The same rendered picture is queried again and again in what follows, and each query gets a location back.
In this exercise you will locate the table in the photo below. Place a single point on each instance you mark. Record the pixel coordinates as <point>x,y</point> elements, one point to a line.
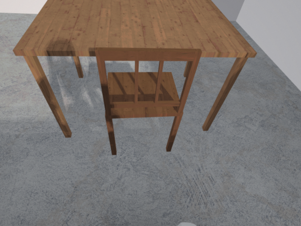
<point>75,28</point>

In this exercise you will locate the chair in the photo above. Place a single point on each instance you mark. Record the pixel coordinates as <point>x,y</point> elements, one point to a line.
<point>144,94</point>

